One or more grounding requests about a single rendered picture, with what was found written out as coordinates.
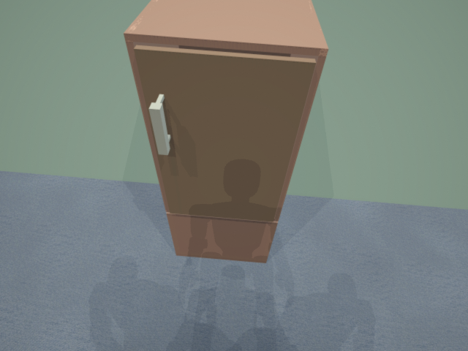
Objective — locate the cupboard door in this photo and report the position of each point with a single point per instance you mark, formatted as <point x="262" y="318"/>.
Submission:
<point x="232" y="119"/>

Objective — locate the handle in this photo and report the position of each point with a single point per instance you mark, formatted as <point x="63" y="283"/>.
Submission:
<point x="159" y="126"/>

